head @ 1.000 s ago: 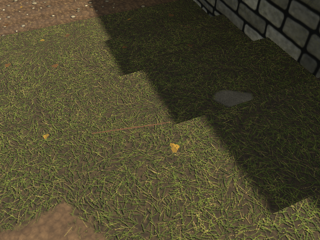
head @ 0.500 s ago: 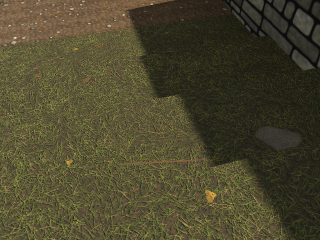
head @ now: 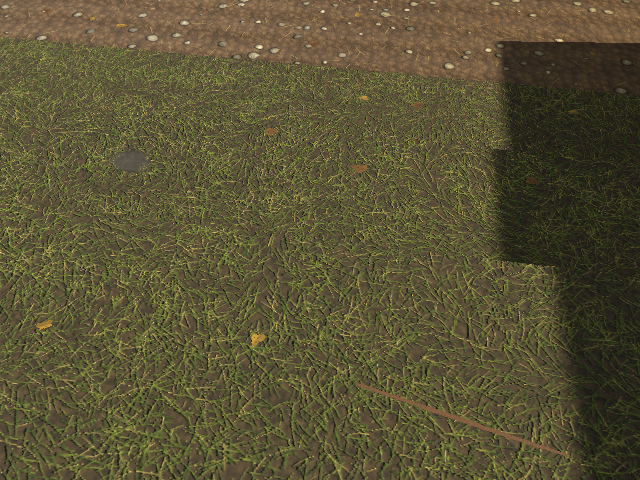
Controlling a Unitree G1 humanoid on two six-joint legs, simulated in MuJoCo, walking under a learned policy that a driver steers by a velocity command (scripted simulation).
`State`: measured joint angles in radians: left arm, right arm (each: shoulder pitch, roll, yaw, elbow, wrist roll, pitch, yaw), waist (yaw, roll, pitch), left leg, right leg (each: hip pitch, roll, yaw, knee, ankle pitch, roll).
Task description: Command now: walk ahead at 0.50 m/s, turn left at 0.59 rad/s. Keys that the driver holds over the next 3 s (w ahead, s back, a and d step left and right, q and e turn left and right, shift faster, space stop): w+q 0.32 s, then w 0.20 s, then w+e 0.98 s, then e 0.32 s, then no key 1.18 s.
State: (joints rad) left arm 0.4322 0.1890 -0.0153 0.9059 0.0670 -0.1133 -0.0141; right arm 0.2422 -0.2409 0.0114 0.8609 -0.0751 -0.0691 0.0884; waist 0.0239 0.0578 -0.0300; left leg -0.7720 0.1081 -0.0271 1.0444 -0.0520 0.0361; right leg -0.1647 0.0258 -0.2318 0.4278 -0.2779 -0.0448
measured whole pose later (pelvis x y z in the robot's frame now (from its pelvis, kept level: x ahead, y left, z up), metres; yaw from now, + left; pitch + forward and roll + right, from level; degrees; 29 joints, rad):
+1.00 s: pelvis +0.53 +0.12 -0.03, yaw +5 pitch +2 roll -1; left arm 0.50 0.16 -0.01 0.98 0.07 -0.13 -0.03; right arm 0.09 -0.19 0.04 0.73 -0.12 -0.08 0.05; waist 0.11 0.02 -0.06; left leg -0.72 0.09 -0.07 0.98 0.03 -0.03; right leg -0.29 0.14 0.08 0.76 -0.50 -0.12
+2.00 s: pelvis +0.95 +0.11 -0.14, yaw -29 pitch +1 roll +0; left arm 0.25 0.27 0.09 0.83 0.02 -0.12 -0.05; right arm 0.12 -0.27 -0.06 0.82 -0.06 -0.06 0.01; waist 0.05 0.00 0.04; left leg -0.49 0.09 -0.01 0.83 -0.33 -0.06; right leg -0.27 0.10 0.06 0.29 -0.03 -0.09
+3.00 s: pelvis +1.04 +0.14 -0.14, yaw -28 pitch -1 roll +0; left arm 0.13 0.28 0.05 0.95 0.01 -0.04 -0.05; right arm 0.11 -0.29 -0.05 0.88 0.00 -0.09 0.10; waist 0.03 0.00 0.07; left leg -0.18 -0.03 0.05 0.45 -0.25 0.05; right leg -0.20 -0.01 0.07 0.44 -0.22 0.04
